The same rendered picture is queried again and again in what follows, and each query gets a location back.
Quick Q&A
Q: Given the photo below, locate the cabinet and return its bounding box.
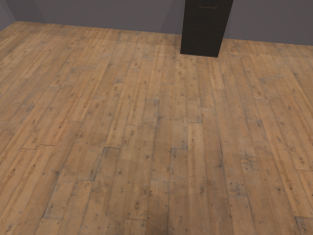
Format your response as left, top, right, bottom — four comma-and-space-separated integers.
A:
180, 0, 234, 58

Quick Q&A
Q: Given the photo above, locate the handle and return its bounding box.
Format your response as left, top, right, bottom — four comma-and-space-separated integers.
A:
199, 7, 217, 11

